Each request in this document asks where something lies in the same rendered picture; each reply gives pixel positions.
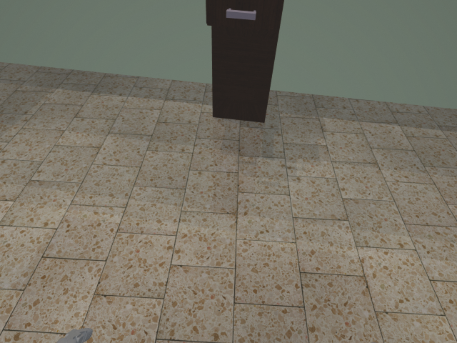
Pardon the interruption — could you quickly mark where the drawer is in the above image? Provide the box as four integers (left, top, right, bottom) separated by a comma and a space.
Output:
206, 0, 281, 31

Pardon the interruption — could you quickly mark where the left robot hand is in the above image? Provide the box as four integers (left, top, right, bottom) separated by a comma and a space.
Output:
57, 328, 93, 343

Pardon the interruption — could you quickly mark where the handle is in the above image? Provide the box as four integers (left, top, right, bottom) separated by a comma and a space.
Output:
226, 8, 256, 20

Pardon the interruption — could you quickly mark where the cabinet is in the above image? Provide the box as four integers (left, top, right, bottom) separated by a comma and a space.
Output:
211, 0, 284, 123

